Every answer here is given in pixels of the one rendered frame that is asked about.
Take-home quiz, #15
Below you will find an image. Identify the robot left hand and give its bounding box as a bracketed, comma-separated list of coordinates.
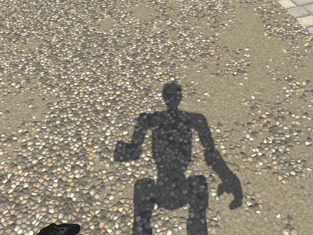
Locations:
[36, 223, 80, 235]

